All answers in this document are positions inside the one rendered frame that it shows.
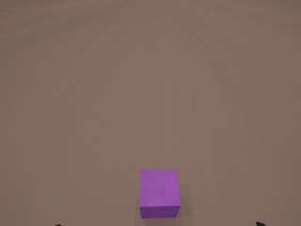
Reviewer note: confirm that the carton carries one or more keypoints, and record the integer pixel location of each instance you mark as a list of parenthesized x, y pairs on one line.
[(159, 194)]

